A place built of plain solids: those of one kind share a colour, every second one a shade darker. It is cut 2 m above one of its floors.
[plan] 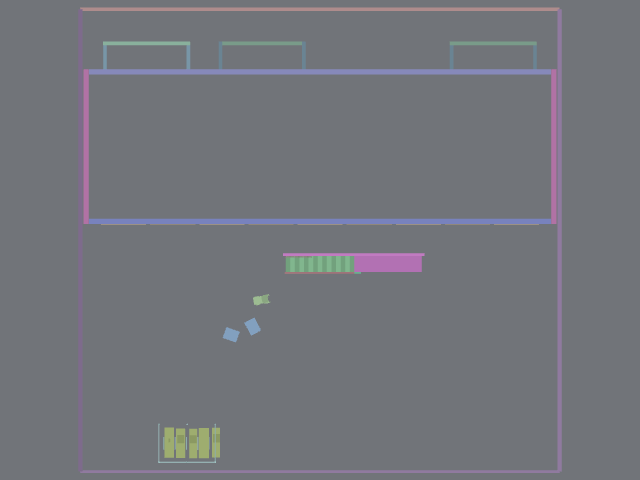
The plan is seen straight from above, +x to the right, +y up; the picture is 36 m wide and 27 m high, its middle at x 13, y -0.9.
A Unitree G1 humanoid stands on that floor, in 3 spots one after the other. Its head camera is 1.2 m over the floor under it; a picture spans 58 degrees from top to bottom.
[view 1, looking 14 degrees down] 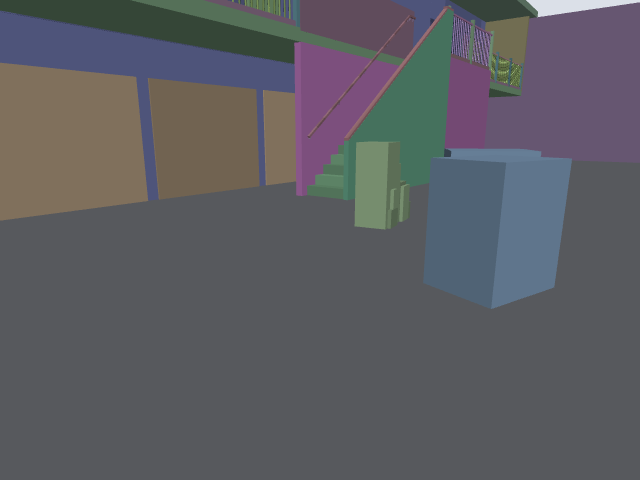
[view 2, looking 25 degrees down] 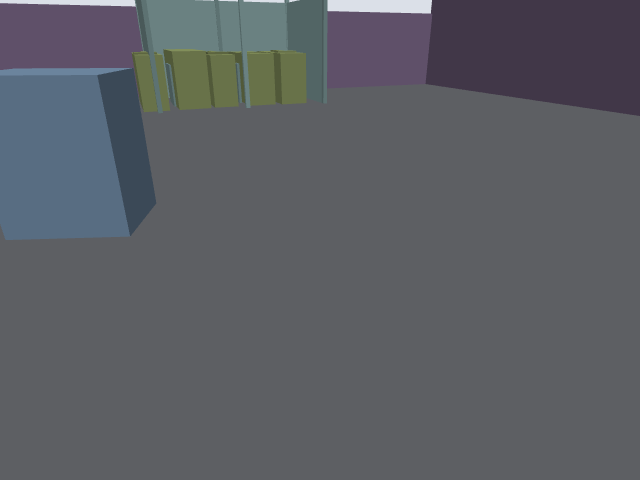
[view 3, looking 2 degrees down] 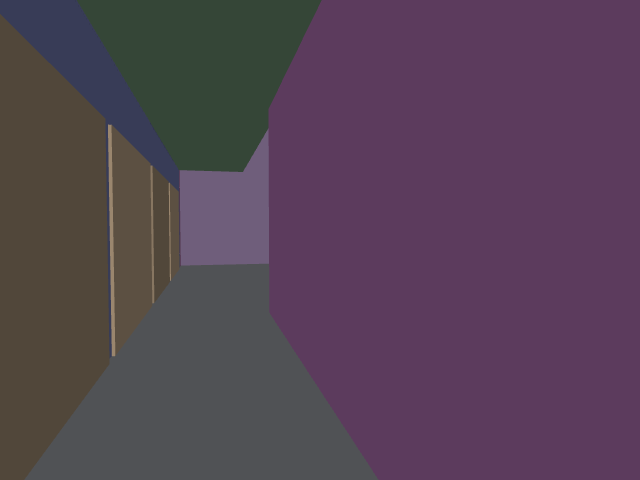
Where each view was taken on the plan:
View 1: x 4.57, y -7.20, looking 38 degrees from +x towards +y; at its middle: ground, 4.96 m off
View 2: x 7.60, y -2.89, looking -113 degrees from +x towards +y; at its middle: ground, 2.84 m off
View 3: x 13.00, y -0.90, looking -14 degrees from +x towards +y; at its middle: spine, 3.11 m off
